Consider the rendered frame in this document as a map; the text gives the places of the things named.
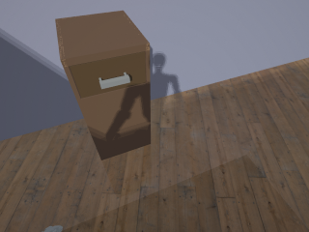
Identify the cabinet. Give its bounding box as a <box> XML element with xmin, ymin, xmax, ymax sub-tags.
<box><xmin>55</xmin><ymin>10</ymin><xmax>151</xmax><ymax>160</ymax></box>

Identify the drawer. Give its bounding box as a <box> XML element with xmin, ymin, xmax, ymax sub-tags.
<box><xmin>70</xmin><ymin>51</ymin><xmax>146</xmax><ymax>99</ymax></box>

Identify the handle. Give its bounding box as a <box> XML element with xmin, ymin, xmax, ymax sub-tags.
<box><xmin>98</xmin><ymin>72</ymin><xmax>130</xmax><ymax>89</ymax></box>

